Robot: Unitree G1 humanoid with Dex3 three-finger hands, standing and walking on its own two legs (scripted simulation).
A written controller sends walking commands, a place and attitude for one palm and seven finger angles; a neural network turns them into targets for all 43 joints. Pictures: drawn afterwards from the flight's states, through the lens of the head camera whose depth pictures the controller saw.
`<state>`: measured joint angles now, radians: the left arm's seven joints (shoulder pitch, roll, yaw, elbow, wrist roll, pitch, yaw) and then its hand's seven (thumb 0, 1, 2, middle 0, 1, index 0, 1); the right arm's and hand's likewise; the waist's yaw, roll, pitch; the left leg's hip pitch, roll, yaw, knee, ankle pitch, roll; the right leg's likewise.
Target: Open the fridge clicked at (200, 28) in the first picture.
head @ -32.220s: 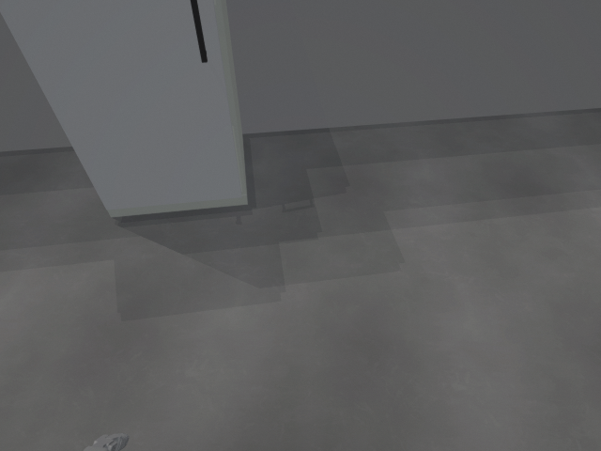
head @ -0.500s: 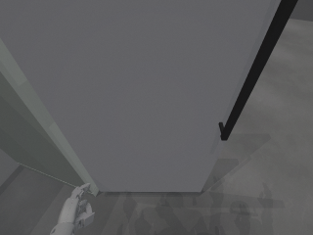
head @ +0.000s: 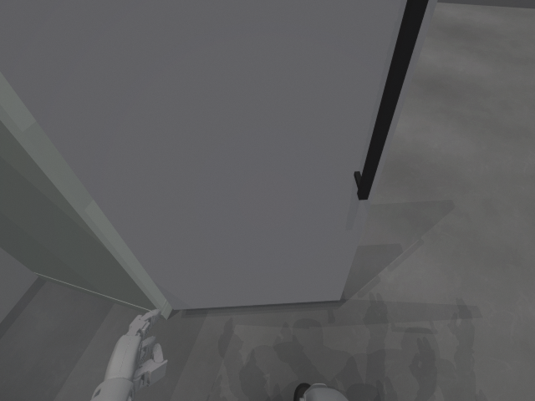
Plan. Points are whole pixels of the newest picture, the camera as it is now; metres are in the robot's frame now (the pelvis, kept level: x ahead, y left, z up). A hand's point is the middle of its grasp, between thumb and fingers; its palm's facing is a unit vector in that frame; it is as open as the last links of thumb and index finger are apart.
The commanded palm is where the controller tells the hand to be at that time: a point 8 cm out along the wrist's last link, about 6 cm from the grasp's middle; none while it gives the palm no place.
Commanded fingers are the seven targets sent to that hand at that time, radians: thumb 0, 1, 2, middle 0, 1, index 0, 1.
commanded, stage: step back with the hand held close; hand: right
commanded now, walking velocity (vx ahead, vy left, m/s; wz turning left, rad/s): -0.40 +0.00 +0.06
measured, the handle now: (387, 85) +0.50 -0.17 +0.21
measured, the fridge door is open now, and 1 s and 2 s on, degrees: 70 70 70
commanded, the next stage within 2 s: stop stepping back and stand still in 0.36 s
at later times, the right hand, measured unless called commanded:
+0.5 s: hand out of the picture +0.13 -0.31 +0.18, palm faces +0.36 +0.89 -0.30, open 7.4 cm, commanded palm +0.08 -0.35 +0.19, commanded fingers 0.00 -0.90 -0.90 0.20 0.30 0.20 0.30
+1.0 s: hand out of the picture +0.02 -0.42 +0.18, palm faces +0.35 +0.88 -0.32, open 7.4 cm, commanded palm -0.05 -0.46 +0.19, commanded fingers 0.00 -0.90 -0.90 0.20 0.30 0.20 0.30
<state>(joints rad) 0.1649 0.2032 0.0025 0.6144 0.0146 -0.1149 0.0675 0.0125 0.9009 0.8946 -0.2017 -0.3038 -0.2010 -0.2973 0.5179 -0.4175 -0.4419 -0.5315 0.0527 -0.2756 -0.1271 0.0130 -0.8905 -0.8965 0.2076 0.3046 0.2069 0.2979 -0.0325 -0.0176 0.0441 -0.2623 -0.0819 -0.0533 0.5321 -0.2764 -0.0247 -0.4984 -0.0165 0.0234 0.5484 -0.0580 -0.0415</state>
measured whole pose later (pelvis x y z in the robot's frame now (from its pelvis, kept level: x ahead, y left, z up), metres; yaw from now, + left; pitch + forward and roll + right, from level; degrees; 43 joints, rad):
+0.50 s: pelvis -0.09 -0.07 -0.01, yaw +6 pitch -2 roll +6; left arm 0.18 0.17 -0.02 0.68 0.03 -0.11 0.05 0.01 0.90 0.89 -0.20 -0.30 -0.20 -0.30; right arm 0.44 -0.42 -0.37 -0.54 0.05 -0.26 -0.11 0.01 -0.89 -0.90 0.21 0.30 0.21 0.30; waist -0.07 0.02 -0.04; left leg -0.16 0.01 -0.01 0.53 -0.33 -0.06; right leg -0.53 0.00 -0.01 0.78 -0.32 0.05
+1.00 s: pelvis -0.22 -0.17 +0.00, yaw +6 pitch -4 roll +2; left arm 0.25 0.11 -0.01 0.65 0.02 -0.13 0.02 0.01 0.90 0.89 -0.20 -0.30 -0.20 -0.30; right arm 0.43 -0.43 -0.48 -0.51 0.06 -0.17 -0.12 0.01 -0.89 -0.90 0.20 0.30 0.20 0.30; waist 0.04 0.09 0.03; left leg -0.51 -0.03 0.02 1.13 -0.41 0.01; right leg -0.34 -0.07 0.00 0.67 -0.27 0.00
